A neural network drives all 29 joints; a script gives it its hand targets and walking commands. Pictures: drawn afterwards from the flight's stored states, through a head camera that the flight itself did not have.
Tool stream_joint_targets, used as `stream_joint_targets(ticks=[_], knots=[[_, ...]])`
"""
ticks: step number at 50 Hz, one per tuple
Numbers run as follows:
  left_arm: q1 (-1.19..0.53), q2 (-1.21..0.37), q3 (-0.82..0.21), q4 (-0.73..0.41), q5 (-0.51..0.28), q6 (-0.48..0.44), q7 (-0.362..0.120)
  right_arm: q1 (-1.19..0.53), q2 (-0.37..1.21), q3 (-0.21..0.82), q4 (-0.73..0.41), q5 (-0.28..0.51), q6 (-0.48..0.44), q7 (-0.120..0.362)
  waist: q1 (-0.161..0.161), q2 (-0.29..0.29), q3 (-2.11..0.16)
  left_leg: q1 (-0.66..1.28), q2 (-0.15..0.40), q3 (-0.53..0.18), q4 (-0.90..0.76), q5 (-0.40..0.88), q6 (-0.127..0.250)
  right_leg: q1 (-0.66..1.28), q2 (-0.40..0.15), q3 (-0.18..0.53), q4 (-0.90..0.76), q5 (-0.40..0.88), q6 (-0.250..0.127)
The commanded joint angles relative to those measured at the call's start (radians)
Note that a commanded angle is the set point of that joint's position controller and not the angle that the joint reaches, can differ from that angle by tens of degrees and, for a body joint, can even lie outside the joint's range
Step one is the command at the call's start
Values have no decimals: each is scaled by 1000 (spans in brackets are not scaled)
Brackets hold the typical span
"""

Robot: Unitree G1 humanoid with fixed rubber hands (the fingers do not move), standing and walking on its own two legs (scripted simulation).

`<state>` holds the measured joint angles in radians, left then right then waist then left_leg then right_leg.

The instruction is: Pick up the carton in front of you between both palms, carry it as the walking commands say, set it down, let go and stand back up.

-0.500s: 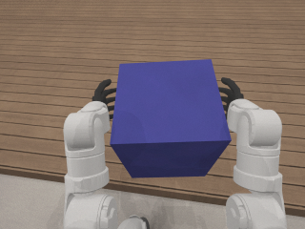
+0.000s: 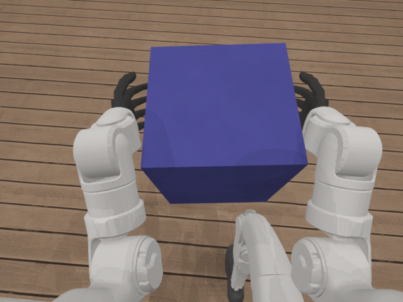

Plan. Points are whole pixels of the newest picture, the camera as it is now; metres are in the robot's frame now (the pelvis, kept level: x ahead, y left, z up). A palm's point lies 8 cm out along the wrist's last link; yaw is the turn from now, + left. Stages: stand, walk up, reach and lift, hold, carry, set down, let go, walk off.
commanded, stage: carry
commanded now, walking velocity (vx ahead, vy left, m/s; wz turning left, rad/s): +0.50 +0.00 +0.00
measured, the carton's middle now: (217, 137) +0.39 -0.02 +0.07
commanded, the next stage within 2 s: none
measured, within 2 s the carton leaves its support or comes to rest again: neither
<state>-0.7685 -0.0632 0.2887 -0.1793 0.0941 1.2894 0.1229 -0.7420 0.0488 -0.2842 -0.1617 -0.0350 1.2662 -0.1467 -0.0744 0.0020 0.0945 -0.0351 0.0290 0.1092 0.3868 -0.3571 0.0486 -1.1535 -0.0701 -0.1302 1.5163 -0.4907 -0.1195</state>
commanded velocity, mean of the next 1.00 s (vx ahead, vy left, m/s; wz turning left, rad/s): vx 0.50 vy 0.00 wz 0.00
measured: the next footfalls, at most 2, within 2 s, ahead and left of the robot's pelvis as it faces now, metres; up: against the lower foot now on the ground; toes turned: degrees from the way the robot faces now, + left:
right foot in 0.06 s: +0.28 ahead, -0.10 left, +0.13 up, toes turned -6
left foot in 0.56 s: +0.60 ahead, +0.05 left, +0.13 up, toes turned +5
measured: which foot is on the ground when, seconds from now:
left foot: down 0.00-0.06, up 0.08-0.54, down 0.56-1.00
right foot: up 0.00-0.04, down 0.06-0.58, up 0.60-0.94, down 0.96-1.00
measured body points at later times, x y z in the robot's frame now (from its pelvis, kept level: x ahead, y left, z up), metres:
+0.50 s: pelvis +0.37 -0.03 +0.13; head +0.39 -0.05 +0.58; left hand +0.76 +0.13 +0.34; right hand +0.77 -0.18 +0.32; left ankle +0.54 +0.06 -0.57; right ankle +0.24 -0.09 -0.60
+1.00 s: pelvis +0.69 -0.07 +0.13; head +0.72 -0.07 +0.58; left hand +1.04 +0.08 +0.22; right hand +1.03 -0.22 +0.21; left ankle +0.56 +0.04 -0.59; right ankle +0.76 -0.17 -0.60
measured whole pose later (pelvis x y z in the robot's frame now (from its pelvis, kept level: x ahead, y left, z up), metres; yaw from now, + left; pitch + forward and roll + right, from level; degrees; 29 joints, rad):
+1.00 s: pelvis +0.69 -0.07 +0.13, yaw -2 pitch +5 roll -1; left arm -0.56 -0.10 0.27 0.02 0.11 1.20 0.10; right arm -0.54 0.11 -0.26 -0.01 -0.12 1.23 -0.11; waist 0.02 0.03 -0.04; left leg -0.19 0.06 0.11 0.61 -0.42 0.00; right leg -0.44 -0.03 -0.19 0.44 -0.05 -0.05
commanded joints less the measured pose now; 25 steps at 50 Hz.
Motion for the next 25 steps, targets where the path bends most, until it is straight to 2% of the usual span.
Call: stream_joint_targets(ticks=[1,2,3,4,5,6,7,9,10,11,13,14,15,17,19,23,24,25], knots=[[-617,-850,-707,48,-322,-2,-165,-788,937,753,-50,456,25,273,120,232,-570,-31,137,3,64,1636,105,688,147,-183,-404,205,-35],[-636,-874,-728,32,-352,-4,-174,-781,937,749,-41,450,22,274,230,284,-664,-38,147,8,280,1714,83,916,181,-160,-544,298,-24],[-666,-903,-750,9,-384,-11,-186,-800,934,757,-47,451,18,274,331,162,-760,-124,103,-1,633,1375,39,1153,170,-5,-748,309,-31],[-700,-908,-766,11,-419,-23,-201,-774,956,749,-55,425,14,274,227,-342,-894,-434,-169,-72,1115,48,-42,1375,-215,723,-971,677,-223],[-660,-955,-775,46,-470,-22,-213,-747,893,713,-9,379,15,261,211,-304,-1001,-489,-217,-328,1377,30,3,1448,-216,892,-966,855,-282],[-689,-978,-793,12,-505,-27,-224,-716,902,687,-8,347,9,249,215,-217,-955,-556,-167,-321,1417,50,19,1447,-194,765,-904,828,-252],[-752,-1005,-808,-19,-540,-31,-233,-718,897,658,-29,319,4,237,197,-120,-853,-631,-116,-258,1375,29,16,1394,-191,689,-905,761,-204],[-817,-1058,-827,-46,-598,-36,-244,-726,864,616,-38,272,2,216,185,-69,-714,-750,-65,-236,1365,-11,33,1304,-158,613,-934,575,-160],[-834,-1065,-829,-45,-612,-34,-245,-717,852,604,-26,254,2,210,203,-48,-674,-809,-57,-221,1352,-51,42,1306,-149,581,-950,531,-147],[-843,-1062,-825,-39,-620,-33,-244,-700,836,591,-3,235,1,205,190,-35,-670,-838,-45,-203,1303,-57,45,1339,-150,546,-972,563,-136],[-871,-1062,-820,-37,-620,-30,-245,-678,816,581,25,209,-5,201,176,55,-617,-822,-15,-166,1055,-108,28,1297,-167,494,-1026,639,-137],[-887,-1054,-812,-32,-616,-26,-246,-673,805,577,39,198,-3,200,166,72,-624,-794,-2,-151,943,-69,28,1288,-172,453,-1031,734,-135],[-894,-1037,-804,-23,-615,-18,-248,-672,798,580,51,194,2,197,159,50,-614,-775,-3,-117,867,-8,25,1275,-166,398,-1043,811,-131],[-865,-1005,-762,43,-598,3,-254,-670,789,584,89,192,18,189,158,-31,-591,-759,-7,-72,685,128,24,1290,-138,301,-1064,921,-109],[-814,-974,-709,141,-566,23,-263,-688,788,589,130,194,37,184,151,-103,-553,-718,-21,-42,502,240,20,1287,-105,223,-1087,938,-90],[-769,-929,-606,300,-498,57,-268,-782,823,605,195,258,79,193,155,-135,-463,-577,-67,57,210,390,19,1262,-65,110,-1097,982,-46],[-766,-913,-582,326,-481,64,-265,-814,839,604,212,284,90,198,145,-150,-454,-520,-79,76,166,411,26,1255,-63,93,-1075,1065,-29],[-769,-900,-560,346,-468,71,-262,-850,853,598,229,308,100,203,120,-172,-465,-447,-89,87,136,400,32,1257,-69,76,-1027,1139,-9]])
